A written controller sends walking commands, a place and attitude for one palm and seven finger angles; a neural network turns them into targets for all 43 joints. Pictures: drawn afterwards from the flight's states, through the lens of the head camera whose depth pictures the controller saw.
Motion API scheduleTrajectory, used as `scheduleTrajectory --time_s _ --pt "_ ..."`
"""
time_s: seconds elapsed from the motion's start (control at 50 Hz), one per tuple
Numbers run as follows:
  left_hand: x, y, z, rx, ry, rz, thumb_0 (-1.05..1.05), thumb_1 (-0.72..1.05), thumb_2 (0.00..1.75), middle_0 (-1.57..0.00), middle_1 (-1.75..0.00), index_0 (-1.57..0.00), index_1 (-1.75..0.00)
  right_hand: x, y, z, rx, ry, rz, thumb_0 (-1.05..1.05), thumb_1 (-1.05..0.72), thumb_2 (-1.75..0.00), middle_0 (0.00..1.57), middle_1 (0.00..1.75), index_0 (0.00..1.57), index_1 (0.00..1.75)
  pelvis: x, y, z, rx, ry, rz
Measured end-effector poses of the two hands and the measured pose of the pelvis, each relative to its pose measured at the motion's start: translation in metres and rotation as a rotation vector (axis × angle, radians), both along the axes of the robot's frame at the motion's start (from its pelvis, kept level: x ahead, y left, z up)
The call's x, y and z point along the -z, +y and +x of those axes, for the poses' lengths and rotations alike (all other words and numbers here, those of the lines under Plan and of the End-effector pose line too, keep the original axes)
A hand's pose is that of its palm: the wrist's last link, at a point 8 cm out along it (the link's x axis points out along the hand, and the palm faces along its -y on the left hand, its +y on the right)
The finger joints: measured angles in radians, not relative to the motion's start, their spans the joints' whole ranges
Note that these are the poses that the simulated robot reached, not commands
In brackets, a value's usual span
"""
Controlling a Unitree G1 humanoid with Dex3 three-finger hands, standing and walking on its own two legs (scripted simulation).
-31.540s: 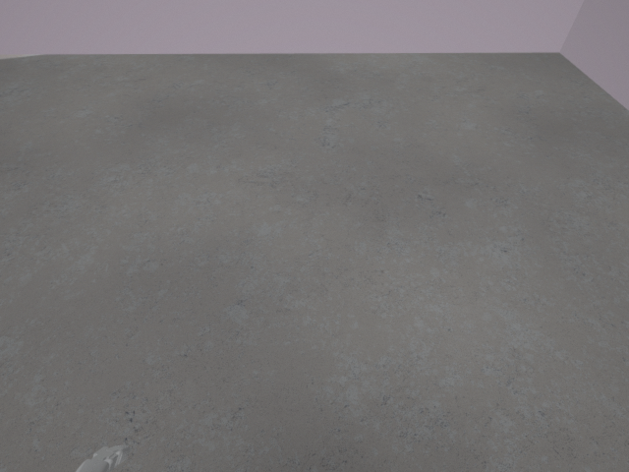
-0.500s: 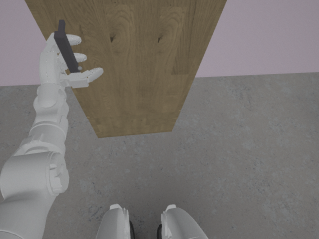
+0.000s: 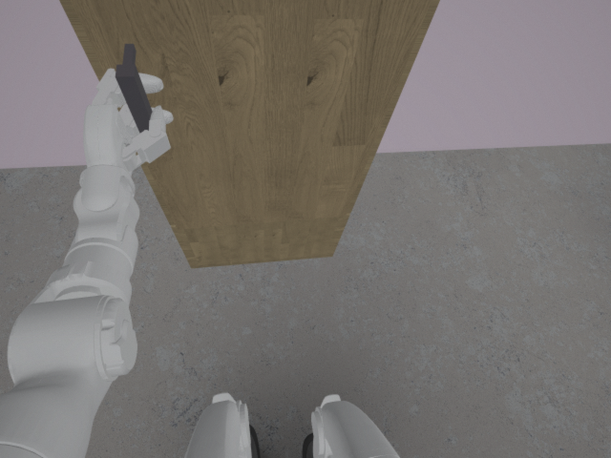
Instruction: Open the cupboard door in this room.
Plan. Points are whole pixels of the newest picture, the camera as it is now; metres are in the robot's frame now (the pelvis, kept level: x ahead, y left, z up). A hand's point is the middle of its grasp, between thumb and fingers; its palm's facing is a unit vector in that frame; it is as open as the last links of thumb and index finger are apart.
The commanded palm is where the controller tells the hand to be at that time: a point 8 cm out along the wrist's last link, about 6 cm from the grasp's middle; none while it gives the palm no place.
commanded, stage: pull the door open along its arc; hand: left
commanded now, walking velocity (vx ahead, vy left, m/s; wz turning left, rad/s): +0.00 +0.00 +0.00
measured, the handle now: (142, 99) +0.57 +0.17 +0.07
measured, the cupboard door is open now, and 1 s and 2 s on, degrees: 1 47 43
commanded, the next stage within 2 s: open thumb and fingers to let go in 0.94 s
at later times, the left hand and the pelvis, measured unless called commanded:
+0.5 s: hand (195, 216) +0.40 +0.10 +0.07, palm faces +0.15 -0.99 +0.09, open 6.1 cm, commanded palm +0.34 +0.14 +0.06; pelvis +0.01 +0.00 +0.02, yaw +0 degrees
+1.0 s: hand (308, 310) +0.28 -0.02 +0.07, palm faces +0.20 -0.98 -0.06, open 5.9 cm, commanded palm +0.23 +0.03 +0.06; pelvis +0.01 -0.06 +0.03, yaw +5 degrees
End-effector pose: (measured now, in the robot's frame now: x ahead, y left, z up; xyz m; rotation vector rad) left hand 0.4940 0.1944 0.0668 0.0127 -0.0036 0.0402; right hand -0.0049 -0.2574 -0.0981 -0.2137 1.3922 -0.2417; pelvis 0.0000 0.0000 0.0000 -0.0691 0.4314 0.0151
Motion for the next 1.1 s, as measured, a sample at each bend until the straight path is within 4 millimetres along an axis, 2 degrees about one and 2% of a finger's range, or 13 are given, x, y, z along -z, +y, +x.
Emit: scheduleTrajectory --time_s 0.14,0.28,0.4,0.52,0.6,0.68,0.74,0.86,0.96,1.04,1.1 --pt "0.001 -0.001 -0.011 0.008 -0.010 0.000 0.00 0.74 0.82 -0.35 -1.34 -0.33 -1.35 0.000 0.002 -0.001 0.013 0.000 0.017 0.00 -0.91 -0.89 0.20 0.30 0.20 0.30 -0.002 0.001 0.001 0.010 -0.007 0.006" --pt "0.001 -0.008 -0.044 0.031 -0.013 -0.003 0.00 0.73 0.79 -0.35 -1.33 -0.33 -1.34 -0.005 0.006 0.018 0.013 -0.052 0.054 0.01 -0.91 -0.89 0.20 0.30 0.20 0.30 -0.012 0.000 0.007 0.020 -0.042 0.019" --pt "0.001 -0.024 -0.087 0.050 -0.020 -0.021 0.00 0.72 0.77 -0.35 -1.34 -0.33 -1.33 -0.012 0.006 0.056 -0.025 -0.162 0.075 0.01 -0.91 -0.89 0.20 0.30 0.20 0.30 -0.020 -0.001 0.012 0.022 -0.080 0.029" --pt "0.004 -0.054 -0.134 -0.142 -0.027 -0.110 0.01 0.69 0.77 -0.34 -1.34 -0.35 -1.30 -0.016 0.009 0.107 -0.135 -0.293 0.099 0.01 -0.91 -0.90 0.20 0.30 0.20 0.29 -0.022 -0.005 0.009 0.011 -0.110 0.038" --pt "0.003 -0.077 -0.160 -0.258 -0.037 -0.109 0.01 0.69 0.78 -0.34 -1.34 -0.35 -1.30 -0.016 0.014 0.138 -0.212 -0.367 0.124 0.01 -0.91 -0.90 0.20 0.30 0.20 0.29 -0.018 -0.010 0.005 -0.002 -0.119 0.049" --pt "0.002 -0.098 -0.181 -0.327 -0.032 -0.077 0.00 0.69 0.79 -0.35 -1.34 -0.34 -1.31 -0.016 0.021 0.163 -0.272 -0.432 0.147 0.01 -0.91 -0.90 0.20 0.30 0.20 0.29 -0.015 -0.019 0.001 -0.018 -0.132 0.057" --pt "-0.001 -0.110 -0.194 -0.315 -0.023 -0.017 0.00 0.70 0.80 -0.35 -1.33 -0.33 -1.31 -0.018 0.027 0.176 -0.295 -0.484 0.167 0.01 -0.91 -0.90 0.20 0.30 0.20 0.29 -0.015 -0.026 -0.001 -0.026 -0.147 0.064" --pt "-0.006 -0.137 -0.224 -0.246 0.033 0.014 0.01 0.70 0.77 -0.33 -1.32 -0.35 -1.33 -0.031 0.030 0.189 -0.301 -0.579 0.221 0.01 -0.91 -0.90 0.20 0.30 0.20 0.29 -0.023 -0.042 0.001 -0.036 -0.186 0.081" --pt "-0.008 -0.159 -0.244 -0.173 0.065 0.030 0.00 0.68 0.74 -0.33 -1.32 -0.37 -1.34 -0.041 0.020 0.195 -0.305 -0.635 0.239 0.01 -0.91 -0.90 0.20 0.30 0.20 0.30 -0.029 -0.057 0.006 -0.042 -0.209 0.096" --pt "-0.008 -0.167 -0.249 -0.179 0.065 0.039 0.00 0.68 0.75 -0.34 -1.32 -0.39 -1.35 -0.043 0.004 0.199 -0.312 -0.655 0.219 0.01 -0.91 -0.90 0.20 0.30 0.20 0.30 -0.029 -0.068 0.007 -0.055 -0.215 0.104" --pt "-0.004 -0.167 -0.243 -0.225 0.068 0.031 -0.01 0.68 0.77 -0.35 -1.32 -0.39 -1.35 -0.037 -0.010 0.201 -0.320 -0.641 0.192 0.01 -0.91 -0.90 0.20 0.30 0.20 0.30 -0.026 -0.075 0.006 -0.057 -0.208 0.109"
